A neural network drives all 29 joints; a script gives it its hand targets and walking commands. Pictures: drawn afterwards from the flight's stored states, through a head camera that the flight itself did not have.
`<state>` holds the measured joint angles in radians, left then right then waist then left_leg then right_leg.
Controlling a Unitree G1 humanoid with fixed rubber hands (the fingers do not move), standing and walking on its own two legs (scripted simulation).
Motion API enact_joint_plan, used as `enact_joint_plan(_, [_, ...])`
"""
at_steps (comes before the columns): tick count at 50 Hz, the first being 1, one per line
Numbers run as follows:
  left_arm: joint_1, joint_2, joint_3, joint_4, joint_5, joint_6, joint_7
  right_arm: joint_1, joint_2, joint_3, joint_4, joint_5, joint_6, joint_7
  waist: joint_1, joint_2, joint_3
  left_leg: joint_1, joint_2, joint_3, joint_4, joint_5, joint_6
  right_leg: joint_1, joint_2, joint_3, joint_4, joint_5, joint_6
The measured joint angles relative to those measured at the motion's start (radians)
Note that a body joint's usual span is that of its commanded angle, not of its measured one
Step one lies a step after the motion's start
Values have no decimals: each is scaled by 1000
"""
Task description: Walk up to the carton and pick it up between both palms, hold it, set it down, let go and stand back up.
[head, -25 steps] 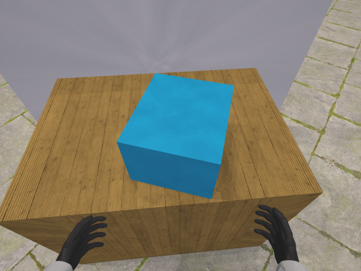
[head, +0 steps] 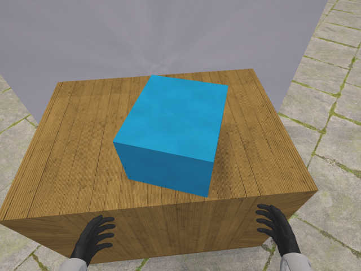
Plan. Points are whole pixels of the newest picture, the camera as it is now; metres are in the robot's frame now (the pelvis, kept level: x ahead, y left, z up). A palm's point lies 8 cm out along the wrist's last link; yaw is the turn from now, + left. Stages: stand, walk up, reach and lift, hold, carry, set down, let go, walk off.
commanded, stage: let go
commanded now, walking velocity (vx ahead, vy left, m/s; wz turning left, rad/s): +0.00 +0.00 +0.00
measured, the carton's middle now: (177, 132) +0.49 +0.01 -0.03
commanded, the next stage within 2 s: stand in 0.34 s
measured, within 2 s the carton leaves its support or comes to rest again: neither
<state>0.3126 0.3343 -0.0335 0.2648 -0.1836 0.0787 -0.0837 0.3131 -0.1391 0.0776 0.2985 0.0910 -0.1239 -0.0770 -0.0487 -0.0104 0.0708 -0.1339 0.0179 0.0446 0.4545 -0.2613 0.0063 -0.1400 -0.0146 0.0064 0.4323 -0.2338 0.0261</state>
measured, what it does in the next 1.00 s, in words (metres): stands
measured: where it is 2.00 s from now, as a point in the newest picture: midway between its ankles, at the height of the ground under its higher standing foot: outside the picture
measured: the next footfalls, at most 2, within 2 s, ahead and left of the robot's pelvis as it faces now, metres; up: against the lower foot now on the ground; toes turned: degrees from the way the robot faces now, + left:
none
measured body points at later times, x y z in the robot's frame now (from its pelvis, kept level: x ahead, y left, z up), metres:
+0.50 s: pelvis +0.00 +0.00 +0.00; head +0.01 +0.00 +0.45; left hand +0.19 +0.24 -0.06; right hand +0.15 -0.26 -0.08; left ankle -0.01 +0.11 -0.74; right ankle +0.00 -0.13 -0.74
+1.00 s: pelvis +0.02 +0.00 +0.00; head +0.03 +0.00 +0.45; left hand +0.18 +0.27 -0.07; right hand +0.14 -0.28 -0.09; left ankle -0.01 +0.11 -0.74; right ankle +0.00 -0.13 -0.74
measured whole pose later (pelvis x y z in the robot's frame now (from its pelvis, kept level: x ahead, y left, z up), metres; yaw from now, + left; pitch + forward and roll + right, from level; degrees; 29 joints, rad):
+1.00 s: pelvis +0.02 +0.00 +0.00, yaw +0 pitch -3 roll +0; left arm 0.27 0.39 -0.03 0.50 -0.02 -0.01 -0.03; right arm 0.25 -0.36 0.04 0.63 -0.03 -0.02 0.01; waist -0.05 -0.01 0.07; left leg -0.13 0.02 0.04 0.48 -0.30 0.00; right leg -0.14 -0.02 0.01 0.47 -0.28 0.02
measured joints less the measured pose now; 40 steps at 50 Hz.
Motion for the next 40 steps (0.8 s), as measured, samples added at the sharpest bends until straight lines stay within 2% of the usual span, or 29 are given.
enact_joint_plan(5, [-26, -24, 0, 41, 32, 30, 18, -33, -15, -4, 95, -22, -2, 30, 0, 3, 0, 4, 0, 0, -8, 5, -4, 0, 0, 0, 0, 1, -3])
enact_joint_plan(17, [-41, -67, 0, 64, 59, 61, 46, -68, -39, -39, 161, -52, -15, 64, 0, 3, 0, 9, 0, 0, -19, 11, -6, 0, 0, 0, 0, 1, -6])
enact_joint_plan(20, [-51, -64, 0, 93, 121, 27, 56, -76, -64, -40, 193, -123, 8, 65, 0, 3, 0, 9, 0, 0, -9, 4, -6, 0, 0, 0, 10, -5, -6])
enact_joint_plan(23, [-50, -34, 1, 120, 151, -25, 58, -75, -125, -40, 239, -154, 45, 64, 0, 3, 0, 8, 0, 0, 9, -10, -6, 0, 0, 0, 26, -18, -6])
enact_joint_plan(31, [-44, 38, 0, 184, 164, -75, 58, -63, -243, -40, 321, -142, 82, 76, 0, 4, 0, 6, 0, 0, 24, -31, -6, 0, -1, 0, 35, -35, -6])
enact_joint_plan(40, [-43, 51, 0, 217, 164, -87, 58, -64, -244, -39, 328, -123, 99, 82, 0, 4, 0, 6, 0, 0, 24, -39, -6, 0, -1, 0, 35, -44, -6])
